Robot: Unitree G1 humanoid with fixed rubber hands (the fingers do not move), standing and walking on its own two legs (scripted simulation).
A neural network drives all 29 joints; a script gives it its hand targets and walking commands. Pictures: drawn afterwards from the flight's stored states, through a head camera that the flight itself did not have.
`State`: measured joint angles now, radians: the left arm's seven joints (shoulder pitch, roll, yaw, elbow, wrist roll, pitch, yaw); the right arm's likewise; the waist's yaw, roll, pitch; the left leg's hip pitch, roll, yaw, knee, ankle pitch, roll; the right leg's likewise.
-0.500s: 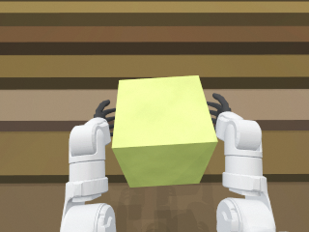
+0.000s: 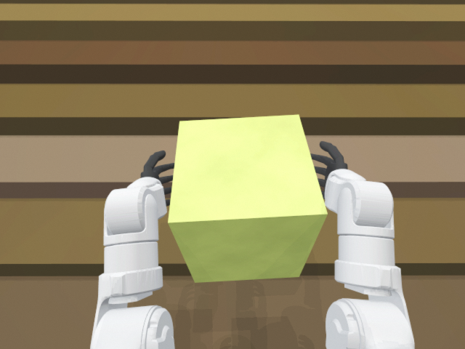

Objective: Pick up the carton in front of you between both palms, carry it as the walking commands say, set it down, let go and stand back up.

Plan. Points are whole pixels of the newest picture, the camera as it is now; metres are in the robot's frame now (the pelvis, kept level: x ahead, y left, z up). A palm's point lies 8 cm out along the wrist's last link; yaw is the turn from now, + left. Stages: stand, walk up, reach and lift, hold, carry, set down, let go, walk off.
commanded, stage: carry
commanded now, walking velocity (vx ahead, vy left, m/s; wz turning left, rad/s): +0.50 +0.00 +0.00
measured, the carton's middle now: (243, 204) +0.35 -0.01 +0.05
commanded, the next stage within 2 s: none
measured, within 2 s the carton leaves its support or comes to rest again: neither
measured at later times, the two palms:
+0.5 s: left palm (162, 128) +0.44 +0.14 +0.17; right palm (325, 116) +0.46 -0.16 +0.17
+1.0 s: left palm (161, 5) +0.75 +0.17 +0.28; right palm out of the picture +0.72 -0.13 +0.30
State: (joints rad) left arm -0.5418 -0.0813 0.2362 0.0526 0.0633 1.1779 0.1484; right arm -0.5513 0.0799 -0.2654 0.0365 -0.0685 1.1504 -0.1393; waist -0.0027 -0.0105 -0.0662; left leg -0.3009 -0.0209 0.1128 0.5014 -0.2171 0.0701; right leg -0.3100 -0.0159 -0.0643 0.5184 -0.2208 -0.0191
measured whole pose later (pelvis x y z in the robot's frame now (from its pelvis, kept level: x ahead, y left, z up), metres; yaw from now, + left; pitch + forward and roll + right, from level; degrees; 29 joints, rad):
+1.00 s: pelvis +0.37 +0.05 +0.11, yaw -2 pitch +4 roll -1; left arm -0.68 -0.07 0.30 -0.22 0.06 1.28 0.14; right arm -0.75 0.05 -0.27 -0.14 0.02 1.23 -0.19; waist -0.09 -0.01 -0.01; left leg -0.31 -0.03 0.13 0.58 -0.34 0.11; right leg -1.02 -0.01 -0.05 1.78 -0.42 -0.11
